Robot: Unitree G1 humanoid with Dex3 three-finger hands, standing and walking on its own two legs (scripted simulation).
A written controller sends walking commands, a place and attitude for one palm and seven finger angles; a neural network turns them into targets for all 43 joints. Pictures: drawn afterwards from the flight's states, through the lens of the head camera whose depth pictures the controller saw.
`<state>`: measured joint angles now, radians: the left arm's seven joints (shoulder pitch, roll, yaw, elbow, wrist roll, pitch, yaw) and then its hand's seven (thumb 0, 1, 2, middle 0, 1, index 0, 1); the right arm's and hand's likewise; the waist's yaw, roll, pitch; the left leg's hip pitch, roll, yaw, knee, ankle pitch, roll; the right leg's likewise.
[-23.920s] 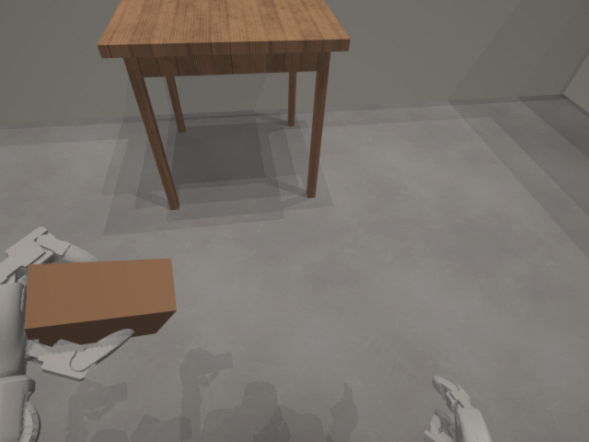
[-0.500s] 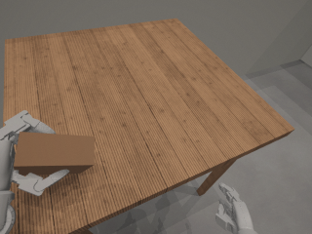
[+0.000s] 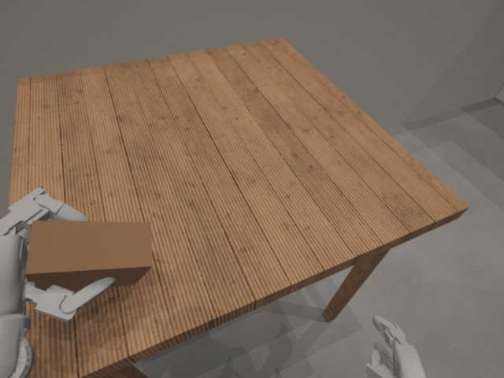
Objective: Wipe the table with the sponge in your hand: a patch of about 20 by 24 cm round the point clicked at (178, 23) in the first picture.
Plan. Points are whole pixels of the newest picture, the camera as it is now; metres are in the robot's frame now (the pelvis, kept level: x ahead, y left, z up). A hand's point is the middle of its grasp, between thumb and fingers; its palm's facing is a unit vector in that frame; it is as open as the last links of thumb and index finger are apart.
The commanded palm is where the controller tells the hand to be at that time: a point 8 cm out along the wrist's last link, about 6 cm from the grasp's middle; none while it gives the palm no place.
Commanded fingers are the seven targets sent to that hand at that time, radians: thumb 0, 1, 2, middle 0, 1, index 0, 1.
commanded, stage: shuffle to correct the standing spot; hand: left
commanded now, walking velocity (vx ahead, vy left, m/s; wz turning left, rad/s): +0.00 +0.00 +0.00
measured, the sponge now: (109, 257) +0.23 +0.21 +0.12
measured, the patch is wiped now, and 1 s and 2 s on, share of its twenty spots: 0.00 0.00 0.00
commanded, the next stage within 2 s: none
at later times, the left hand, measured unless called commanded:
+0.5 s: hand (100, 242) +0.23 +0.21 +0.16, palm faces +0.32 -0.87 -0.38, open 9.9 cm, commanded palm +0.17 +0.25 +0.17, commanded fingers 0.00 0.10 1.30 -1.20 -1.60 -1.20 -1.60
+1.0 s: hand (130, 249) +0.23 +0.17 +0.16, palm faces +0.33 -0.86 -0.39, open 9.9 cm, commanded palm +0.17 +0.21 +0.17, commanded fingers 0.00 0.10 1.30 -1.20 -1.60 -1.20 -1.60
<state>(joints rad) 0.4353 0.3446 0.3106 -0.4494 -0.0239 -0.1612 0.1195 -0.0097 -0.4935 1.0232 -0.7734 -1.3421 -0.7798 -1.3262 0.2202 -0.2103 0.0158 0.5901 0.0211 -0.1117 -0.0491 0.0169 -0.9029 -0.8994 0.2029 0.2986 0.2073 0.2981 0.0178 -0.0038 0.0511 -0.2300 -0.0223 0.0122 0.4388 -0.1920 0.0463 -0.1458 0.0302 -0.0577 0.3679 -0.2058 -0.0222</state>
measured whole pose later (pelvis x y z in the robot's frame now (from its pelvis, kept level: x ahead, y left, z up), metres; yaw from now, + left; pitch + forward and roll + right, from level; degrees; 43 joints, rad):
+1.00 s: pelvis +0.01 -0.07 -0.01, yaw +0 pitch -1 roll -1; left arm 0.47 0.39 0.36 -0.53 -0.09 -0.12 0.10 -0.01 -0.49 1.02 -0.77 -1.34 -0.78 -1.33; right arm 0.21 -0.21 -0.01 0.57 0.03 -0.07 -0.04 0.02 -0.90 -0.90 0.20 0.30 0.21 0.30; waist 0.00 -0.01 0.05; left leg -0.26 0.07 -0.03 0.51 -0.24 -0.04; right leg -0.17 0.12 -0.09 0.42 -0.25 -0.11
